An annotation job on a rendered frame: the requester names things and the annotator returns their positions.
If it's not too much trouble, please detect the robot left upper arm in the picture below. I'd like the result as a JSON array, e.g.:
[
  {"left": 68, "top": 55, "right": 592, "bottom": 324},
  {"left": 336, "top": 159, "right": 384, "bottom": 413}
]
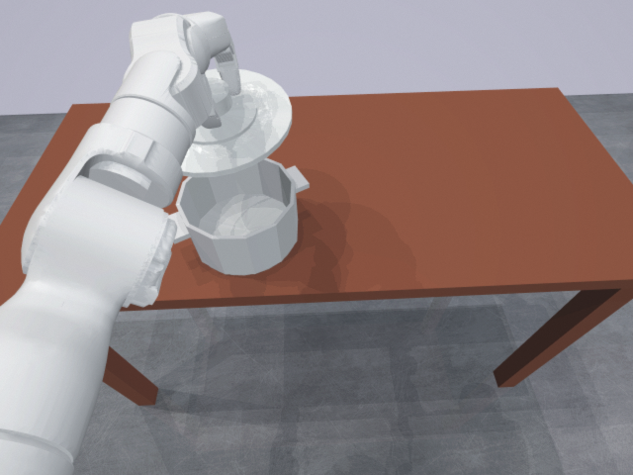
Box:
[{"left": 0, "top": 175, "right": 177, "bottom": 475}]

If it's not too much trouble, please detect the lid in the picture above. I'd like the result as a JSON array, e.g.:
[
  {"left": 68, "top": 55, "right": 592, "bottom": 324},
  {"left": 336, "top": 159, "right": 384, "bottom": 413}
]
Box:
[{"left": 181, "top": 69, "right": 292, "bottom": 177}]

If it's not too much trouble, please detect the pot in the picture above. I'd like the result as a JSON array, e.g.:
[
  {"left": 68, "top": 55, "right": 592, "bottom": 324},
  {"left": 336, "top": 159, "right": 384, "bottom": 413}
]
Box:
[{"left": 168, "top": 158, "right": 310, "bottom": 275}]

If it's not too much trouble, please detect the table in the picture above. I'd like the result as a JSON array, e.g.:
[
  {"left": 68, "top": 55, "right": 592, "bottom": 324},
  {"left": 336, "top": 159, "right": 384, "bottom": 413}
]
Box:
[{"left": 0, "top": 87, "right": 633, "bottom": 406}]

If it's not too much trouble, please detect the left robot hand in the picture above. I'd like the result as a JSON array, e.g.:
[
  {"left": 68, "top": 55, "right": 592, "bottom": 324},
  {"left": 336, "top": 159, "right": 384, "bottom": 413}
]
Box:
[{"left": 183, "top": 12, "right": 241, "bottom": 129}]

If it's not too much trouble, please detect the left robot forearm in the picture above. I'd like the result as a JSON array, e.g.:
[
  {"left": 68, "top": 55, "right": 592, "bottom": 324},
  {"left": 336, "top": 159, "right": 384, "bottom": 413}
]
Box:
[{"left": 21, "top": 13, "right": 212, "bottom": 274}]

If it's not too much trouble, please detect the knob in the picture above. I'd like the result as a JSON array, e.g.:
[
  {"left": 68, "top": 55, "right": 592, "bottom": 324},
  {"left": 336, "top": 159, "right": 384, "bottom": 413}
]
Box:
[{"left": 208, "top": 78, "right": 232, "bottom": 116}]

